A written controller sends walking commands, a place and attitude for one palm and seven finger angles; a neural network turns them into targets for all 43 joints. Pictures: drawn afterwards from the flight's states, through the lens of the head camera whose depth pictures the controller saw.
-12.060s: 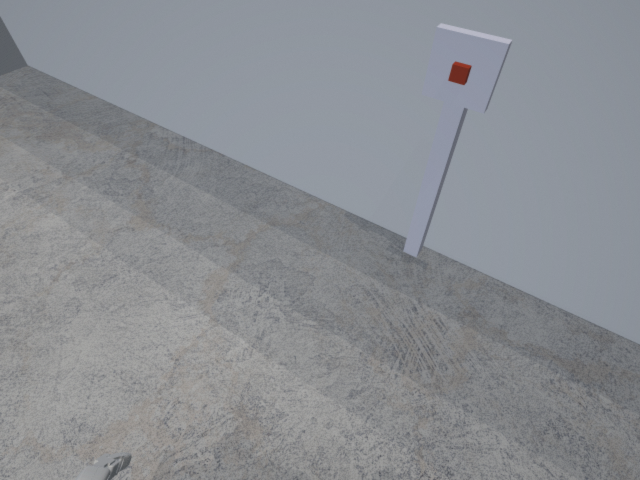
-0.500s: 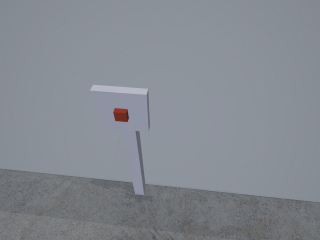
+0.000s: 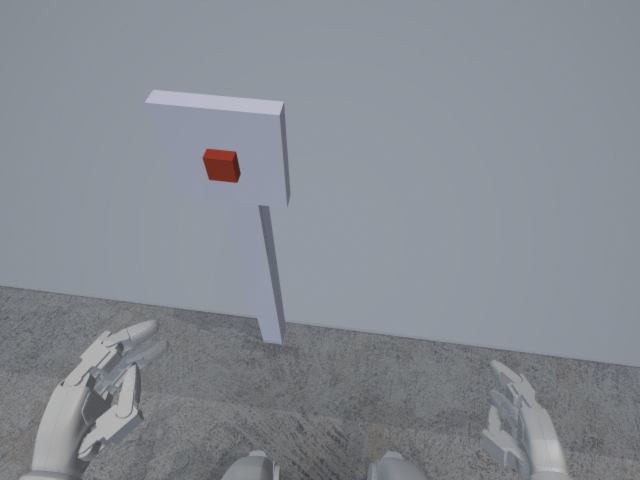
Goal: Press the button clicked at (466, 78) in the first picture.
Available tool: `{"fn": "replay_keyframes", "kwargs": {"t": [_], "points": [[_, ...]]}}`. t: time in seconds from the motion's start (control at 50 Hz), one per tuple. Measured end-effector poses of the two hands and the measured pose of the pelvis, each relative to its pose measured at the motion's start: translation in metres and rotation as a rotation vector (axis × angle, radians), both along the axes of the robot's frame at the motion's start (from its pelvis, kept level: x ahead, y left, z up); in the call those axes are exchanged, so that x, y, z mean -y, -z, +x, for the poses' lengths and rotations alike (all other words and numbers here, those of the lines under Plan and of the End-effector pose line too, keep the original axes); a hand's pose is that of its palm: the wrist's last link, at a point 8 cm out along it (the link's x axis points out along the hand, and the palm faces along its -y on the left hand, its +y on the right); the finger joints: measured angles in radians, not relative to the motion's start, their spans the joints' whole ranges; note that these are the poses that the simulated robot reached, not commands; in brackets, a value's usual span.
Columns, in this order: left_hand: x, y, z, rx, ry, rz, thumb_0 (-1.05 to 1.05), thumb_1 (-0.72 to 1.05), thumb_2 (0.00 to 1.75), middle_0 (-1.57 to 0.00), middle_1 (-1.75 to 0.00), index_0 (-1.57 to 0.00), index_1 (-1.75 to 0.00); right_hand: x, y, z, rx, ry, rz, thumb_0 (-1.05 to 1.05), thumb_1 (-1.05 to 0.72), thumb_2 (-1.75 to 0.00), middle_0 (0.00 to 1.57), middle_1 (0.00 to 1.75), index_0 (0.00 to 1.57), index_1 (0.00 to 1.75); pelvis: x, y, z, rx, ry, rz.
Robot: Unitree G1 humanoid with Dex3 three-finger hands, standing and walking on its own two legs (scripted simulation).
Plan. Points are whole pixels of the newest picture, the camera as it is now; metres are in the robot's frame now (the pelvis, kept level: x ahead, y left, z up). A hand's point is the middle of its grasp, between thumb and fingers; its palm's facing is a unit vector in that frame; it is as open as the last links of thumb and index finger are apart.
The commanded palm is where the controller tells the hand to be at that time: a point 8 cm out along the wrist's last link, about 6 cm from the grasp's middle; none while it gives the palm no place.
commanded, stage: raise the hand and make a fist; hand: left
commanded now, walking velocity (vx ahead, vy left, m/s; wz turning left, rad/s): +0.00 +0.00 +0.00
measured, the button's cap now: (223, 164) +0.52 +0.18 +0.08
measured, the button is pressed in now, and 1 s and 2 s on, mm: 0 0 0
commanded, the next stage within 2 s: aim a knuckle at the button in 1.68 s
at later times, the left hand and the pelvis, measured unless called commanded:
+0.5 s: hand (126, 400) +0.20 +0.23 +0.03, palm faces -0.04 -1.00 -0.05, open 3.1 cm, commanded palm +0.16 +0.28 +0.04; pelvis +0.01 +0.02 -0.02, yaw +0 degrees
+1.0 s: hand (120, 373) +0.22 +0.23 +0.05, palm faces -0.04 -1.00 -0.06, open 3.1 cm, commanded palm +0.19 +0.29 +0.06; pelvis +0.01 +0.03 +0.00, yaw +1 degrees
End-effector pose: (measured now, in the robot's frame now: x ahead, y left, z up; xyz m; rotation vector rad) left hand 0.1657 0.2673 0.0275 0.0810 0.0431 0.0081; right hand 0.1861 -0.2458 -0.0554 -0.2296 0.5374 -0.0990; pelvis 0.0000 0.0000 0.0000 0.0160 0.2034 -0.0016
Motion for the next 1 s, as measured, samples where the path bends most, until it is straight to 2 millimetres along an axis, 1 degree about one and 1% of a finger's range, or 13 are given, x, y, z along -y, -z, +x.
{"fn": "replay_keyframes", "kwargs": {"t": [0.06, 0.1, 0.14, 0.18, 0.26, 0.36, 0.44, 0.54, 0.62, 0.72, 0.84, 1.0], "points": [[-0.001, 0.021, -0.009, 0.003, 0.045, -0.032, 0.00, 0.90, 0.90, -0.49, -0.62, -0.50, -0.62, 0.001, 0.011, 0.022, 0.057, -0.028, -0.025, 0.01, -0.90, -0.90, 0.20, 0.30, 0.20, 0.30, 0.001, 0.024, -0.001, -0.034, -0.002, -0.010], [-0.002, 0.029, -0.012, -0.004, 0.035, -0.064, 0.01, 0.90, 0.90, -0.55, -0.67, -0.55, -0.68, 0.000, 0.018, 0.032, 0.069, -0.032, -0.036, 0.01, -0.90, -0.90, 0.20, 0.30, 0.20, 0.30, 0.001, 0.034, 0.000, -0.043, -0.007, -0.020], [-0.003, 0.031, -0.012, -0.015, 0.020, -0.080, 0.01, 0.90, 0.90, -0.60, -0.73, -0.61, -0.74, -0.004, 0.024, 0.038, 0.060, -0.028, -0.037, 0.01, -0.90, -0.90, 0.20, 0.30, 0.20, 0.30, 0.000, 0.040, 0.001, -0.044, -0.013, -0.032], [-0.003, 0.028, -0.009, -0.023, 0.017, -0.079, 0.01, 0.90, 0.90, -0.66, -0.79, -0.66, -0.80, -0.010, 0.030, 0.039, 0.037, -0.023, -0.032, 0.01, -0.90, -0.90, 0.20, 0.30, 0.20, 0.30, -0.001, 0.041, 0.003, -0.045, -0.019, -0.043], [-0.003, 0.014, 0.001, -0.037, 0.040, -0.051, 0.01, 0.90, 0.90, -0.76, -0.91, -0.77, -0.91, -0.026, 0.038, 0.033, -0.024, -0.010, 0.001, 0.01, -0.90, -0.90, 0.20, 0.30, 0.20, 0.30, -0.004, 0.037, 0.005, -0.051, -0.027, -0.057], [-0.007, 0.001, 0.011, -0.057, 0.056, -0.037, 0.01, 0.90, 0.90, -0.90, -1.06, -0.90, -1.06, -0.041, 0.041, 0.016, -0.082, 0.005, 0.042, 0.01, -0.90, -0.90, 0.20, 0.30, 0.20, 0.30, -0.010, 0.029, 0.006, -0.063, -0.027, -0.060], [-0.013, -0.002, 0.014, -0.069, 0.048, -0.035, 0.01, 0.90, 0.90, -1.01, -1.18, -1.01, -1.18, -0.044, 0.040, 0.003, -0.108, 0.014, 0.044, 0.01, -0.90, -0.90, 0.20, 0.30, 0.21, 0.30, -0.015, 0.025, 0.006, -0.068, -0.024, -0.060], [-0.015, -0.006, 0.015, -0.056, 0.049, -0.031, 0.01, 0.90, 0.90, -1.14, -1.33, -1.15, -1.33, -0.040, 0.035, -0.006, -0.117, 0.021, 0.017, 0.01, -0.90, -0.90, 0.20, 0.30, 0.21, 0.30, -0.021, 0.022, 0.007, -0.062, -0.023, -0.062], [-0.013, -0.010, 0.017, -0.041, 0.056, -0.030, 0.01, 0.90, 0.90, -1.22, -1.41, -1.22, -1.41, -0.036, 0.028, -0.007, -0.110, 0.028, -0.006, 0.01, -0.90, -0.90, 0.20, 0.30, 0.21, 0.30, -0.025, 0.019, 0.008, -0.054, -0.023, -0.063], [-0.015, -0.016, 0.020, -0.030, 0.052, -0.026, 0.01, 0.90, 0.90, -1.27, -1.46, -1.27, -1.47, -0.035, 0.018, -0.004, -0.091, 0.032, -0.019, 0.01, -0.90, -0.90, 0.20, 0.30, 0.20, 0.30, -0.027, 0.015, 0.009, -0.042, -0.024, -0.064], [-0.017, -0.024, 0.025, -0.019, 0.050, -0.019, 0.01, 0.90, 0.90, -1.29, -1.49, -1.29, -1.49, -0.041, 0.009, 0.002, -0.071, 0.016, -0.012, 0.01, -0.90, -0.90, 0.20, 0.30, 0.20, 0.30, -0.029, 0.010, 0.011, -0.030, -0.027, -0.066], [-0.018, -0.032, 0.034, -0.012, 0.049, -0.017, 0.01, 0.90, 0.90, -1.30, -1.50, -1.30, -1.50, -0.046, 0.006, 0.005, -0.072, -0.007, 0.001, 0.01, -0.90, -0.90, 0.20, 0.30, 0.20, 0.30, -0.027, 0.005, 0.014, -0.018, -0.029, -0.065]]}}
